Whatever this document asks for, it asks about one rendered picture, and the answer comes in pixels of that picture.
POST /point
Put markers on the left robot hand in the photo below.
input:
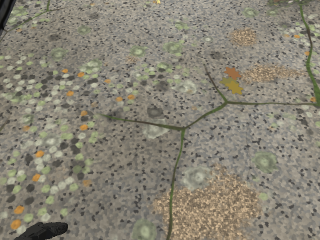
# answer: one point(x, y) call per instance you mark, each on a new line
point(43, 231)

